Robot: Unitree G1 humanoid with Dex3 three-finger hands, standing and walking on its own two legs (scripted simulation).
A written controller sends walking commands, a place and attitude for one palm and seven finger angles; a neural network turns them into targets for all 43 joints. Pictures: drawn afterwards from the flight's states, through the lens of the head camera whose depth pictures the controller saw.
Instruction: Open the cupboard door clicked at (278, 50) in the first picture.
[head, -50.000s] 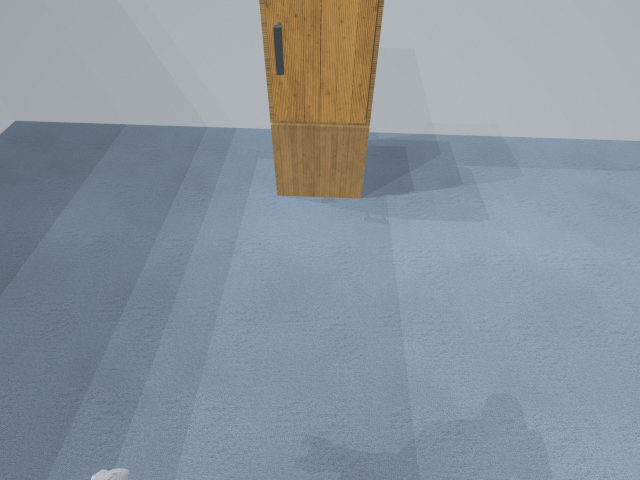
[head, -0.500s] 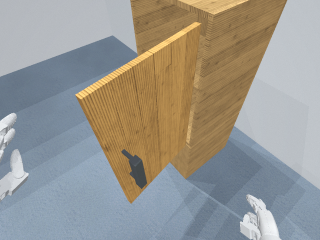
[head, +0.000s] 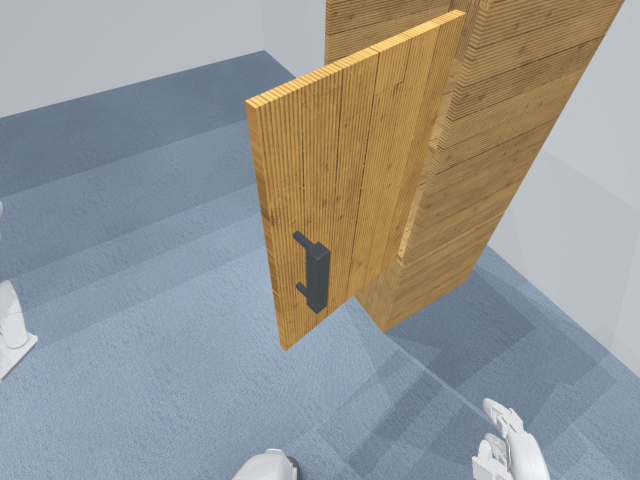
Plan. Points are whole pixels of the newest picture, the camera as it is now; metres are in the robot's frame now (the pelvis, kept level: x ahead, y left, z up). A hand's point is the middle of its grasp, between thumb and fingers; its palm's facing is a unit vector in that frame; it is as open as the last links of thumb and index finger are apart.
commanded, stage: step back with the hand held close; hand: left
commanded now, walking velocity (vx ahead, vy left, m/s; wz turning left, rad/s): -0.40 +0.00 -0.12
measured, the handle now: (308, 272) +0.42 +0.05 -0.04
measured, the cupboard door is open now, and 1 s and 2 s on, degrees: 100 100 100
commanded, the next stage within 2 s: stop stepping back and stand still in 0.30 s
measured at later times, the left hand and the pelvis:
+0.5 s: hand (37, 405) +0.14 +0.22 +0.18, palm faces +0.28 -0.84 -0.47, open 7.4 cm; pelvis -0.09 +0.00 +0.00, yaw -7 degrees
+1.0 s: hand out of the picture +0.10 +0.23 +0.17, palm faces +0.32 -0.83 -0.45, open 7.4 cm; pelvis -0.14 +0.00 +0.01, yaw -6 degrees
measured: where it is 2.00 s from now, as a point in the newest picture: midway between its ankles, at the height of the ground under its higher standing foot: outside the picture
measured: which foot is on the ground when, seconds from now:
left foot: down 0.00-0.38, up 0.40-0.46, down 0.48-0.64, up 0.66-0.78, down 0.80-1.00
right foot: down 0.00-0.08, up 0.10-0.34, down 0.36-1.00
